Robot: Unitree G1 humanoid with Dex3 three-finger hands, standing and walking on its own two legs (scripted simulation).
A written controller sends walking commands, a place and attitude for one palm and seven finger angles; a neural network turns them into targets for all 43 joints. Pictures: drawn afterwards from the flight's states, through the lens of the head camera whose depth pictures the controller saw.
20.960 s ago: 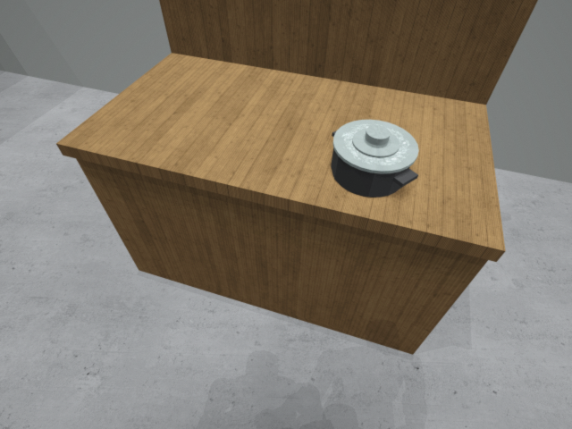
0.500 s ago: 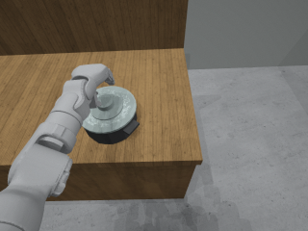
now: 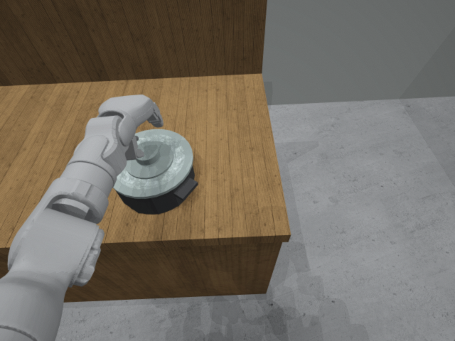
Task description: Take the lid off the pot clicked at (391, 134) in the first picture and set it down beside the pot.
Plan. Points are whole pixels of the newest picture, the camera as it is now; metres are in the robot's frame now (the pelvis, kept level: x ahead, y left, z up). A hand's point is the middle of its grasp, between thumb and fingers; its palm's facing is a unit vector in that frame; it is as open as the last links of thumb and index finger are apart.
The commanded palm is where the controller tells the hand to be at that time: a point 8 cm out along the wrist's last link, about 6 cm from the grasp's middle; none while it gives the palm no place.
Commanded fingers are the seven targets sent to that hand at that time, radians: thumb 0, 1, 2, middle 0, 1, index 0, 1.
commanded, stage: move the open hand above the knob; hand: left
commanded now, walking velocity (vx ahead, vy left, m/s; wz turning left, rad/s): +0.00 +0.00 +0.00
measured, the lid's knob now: (146, 153) +0.50 +0.16 +0.01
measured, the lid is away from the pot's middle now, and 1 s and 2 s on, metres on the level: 0.00 0.00 0.00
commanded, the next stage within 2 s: lower the open fingers around the knob in 0.06 s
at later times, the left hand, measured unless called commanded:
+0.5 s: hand (142, 144) +0.48 +0.15 +0.07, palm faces -0.38 -0.04 -0.92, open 10.1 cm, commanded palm +0.48 +0.16 +0.12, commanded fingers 0.00 -0.25 1.30 -0.81 -0.08 -0.81 -0.08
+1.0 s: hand (144, 155) +0.47 +0.15 +0.04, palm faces -0.39 -0.03 -0.92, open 10.1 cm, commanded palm +0.47 +0.16 +0.09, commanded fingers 0.00 -0.25 1.30 -0.81 -0.08 -0.81 -0.08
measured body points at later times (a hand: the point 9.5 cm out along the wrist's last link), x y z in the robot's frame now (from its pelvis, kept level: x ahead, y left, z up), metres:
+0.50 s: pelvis +0.00 +0.01 +0.00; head +0.07 -0.02 +0.44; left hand +0.49 +0.15 +0.12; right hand +0.05 -0.26 -0.14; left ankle -0.02 +0.09 -0.74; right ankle -0.01 -0.12 -0.74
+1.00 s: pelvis +0.00 +0.00 +0.00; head +0.07 -0.02 +0.44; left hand +0.49 +0.15 +0.09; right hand +0.04 -0.27 -0.14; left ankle -0.02 +0.09 -0.74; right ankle -0.01 -0.12 -0.74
